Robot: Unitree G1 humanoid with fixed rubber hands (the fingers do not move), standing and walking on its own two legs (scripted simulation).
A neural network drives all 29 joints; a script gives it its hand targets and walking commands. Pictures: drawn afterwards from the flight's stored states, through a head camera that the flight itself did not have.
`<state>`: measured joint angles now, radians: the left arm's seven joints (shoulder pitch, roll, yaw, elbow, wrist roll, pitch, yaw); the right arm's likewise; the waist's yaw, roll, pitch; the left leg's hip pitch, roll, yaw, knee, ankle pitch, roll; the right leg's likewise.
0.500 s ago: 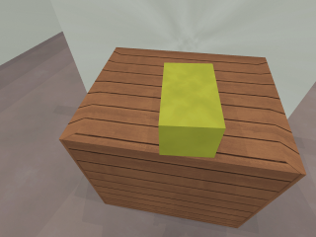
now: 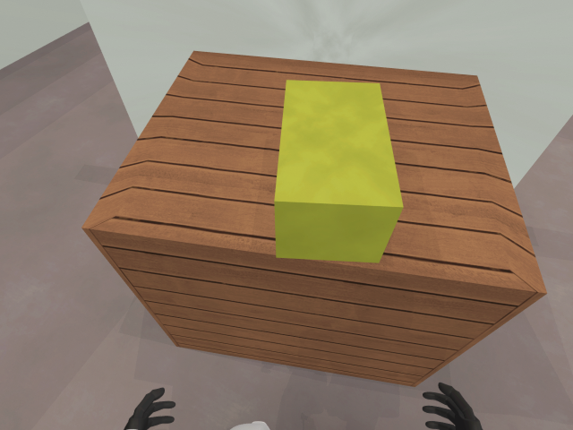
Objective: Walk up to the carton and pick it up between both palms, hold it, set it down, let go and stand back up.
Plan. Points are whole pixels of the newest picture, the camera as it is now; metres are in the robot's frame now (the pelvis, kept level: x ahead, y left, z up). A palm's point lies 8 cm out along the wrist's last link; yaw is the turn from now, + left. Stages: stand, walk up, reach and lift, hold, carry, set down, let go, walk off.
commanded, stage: reach and lift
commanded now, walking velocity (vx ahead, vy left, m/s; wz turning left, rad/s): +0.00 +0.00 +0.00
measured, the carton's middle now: (330, 166) +0.53 -0.03 +0.03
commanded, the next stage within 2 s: none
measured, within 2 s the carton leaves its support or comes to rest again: neither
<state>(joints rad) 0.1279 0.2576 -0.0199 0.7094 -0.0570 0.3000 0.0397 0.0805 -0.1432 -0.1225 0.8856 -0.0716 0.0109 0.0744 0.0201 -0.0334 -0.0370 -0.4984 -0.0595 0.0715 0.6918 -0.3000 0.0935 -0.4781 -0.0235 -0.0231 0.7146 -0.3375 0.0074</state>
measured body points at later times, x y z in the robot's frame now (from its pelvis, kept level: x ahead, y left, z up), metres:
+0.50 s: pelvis +0.01 -0.05 +0.03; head +0.01 -0.03 +0.48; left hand +0.17 +0.21 -0.07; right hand +0.18 -0.22 -0.06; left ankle +0.03 +0.06 -0.72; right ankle +0.01 -0.13 -0.72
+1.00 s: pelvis +0.02 -0.03 +0.03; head +0.00 -0.01 +0.48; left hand +0.21 +0.20 -0.01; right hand +0.21 -0.22 +0.00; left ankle +0.03 +0.06 -0.72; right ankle +0.01 -0.13 -0.72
